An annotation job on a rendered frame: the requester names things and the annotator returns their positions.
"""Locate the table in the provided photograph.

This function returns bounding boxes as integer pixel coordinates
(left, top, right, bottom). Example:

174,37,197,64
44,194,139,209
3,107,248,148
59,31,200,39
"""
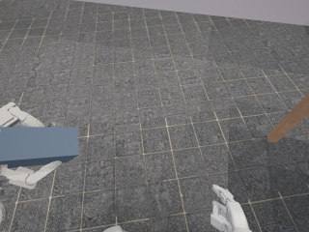
267,94,309,143

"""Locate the left robot hand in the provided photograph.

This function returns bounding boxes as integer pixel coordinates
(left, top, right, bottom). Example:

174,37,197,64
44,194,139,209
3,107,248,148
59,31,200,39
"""
0,101,62,189

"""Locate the sponge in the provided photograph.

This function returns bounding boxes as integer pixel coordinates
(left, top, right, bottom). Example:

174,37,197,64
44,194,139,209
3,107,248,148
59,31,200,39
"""
0,127,79,168

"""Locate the right robot hand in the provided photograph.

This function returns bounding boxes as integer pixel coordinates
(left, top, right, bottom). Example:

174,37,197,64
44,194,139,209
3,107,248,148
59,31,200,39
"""
211,185,249,232

